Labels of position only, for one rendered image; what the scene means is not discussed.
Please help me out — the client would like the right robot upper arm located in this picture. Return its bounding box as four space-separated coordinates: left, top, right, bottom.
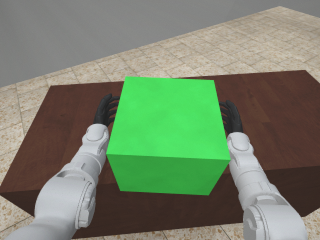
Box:
243 204 307 240

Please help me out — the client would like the robot left forearm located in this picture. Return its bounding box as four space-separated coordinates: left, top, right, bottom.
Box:
34 123 109 218

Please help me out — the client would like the robot right forearm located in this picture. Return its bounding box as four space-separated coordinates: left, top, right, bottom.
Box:
226 132 308 240

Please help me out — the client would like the left robot hand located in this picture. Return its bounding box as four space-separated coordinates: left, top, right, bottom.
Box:
93 93 120 127

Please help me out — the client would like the left robot upper arm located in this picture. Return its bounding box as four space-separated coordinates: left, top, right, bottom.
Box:
4 176 97 240

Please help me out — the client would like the right robot hand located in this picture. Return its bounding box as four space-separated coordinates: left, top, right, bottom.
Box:
218 100 244 136

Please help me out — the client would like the pedestal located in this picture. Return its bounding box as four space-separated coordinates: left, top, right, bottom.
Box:
0 70 320 240

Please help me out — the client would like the carton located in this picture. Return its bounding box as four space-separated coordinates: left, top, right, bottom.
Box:
106 76 231 196

